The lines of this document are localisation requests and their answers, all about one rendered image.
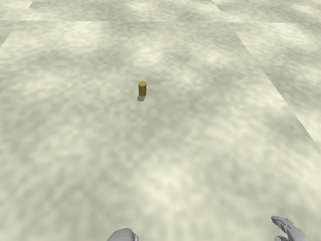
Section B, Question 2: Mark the can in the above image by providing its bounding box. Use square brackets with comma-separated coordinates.
[138, 81, 146, 96]

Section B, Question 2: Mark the right robot hand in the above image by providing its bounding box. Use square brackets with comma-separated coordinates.
[271, 216, 310, 241]

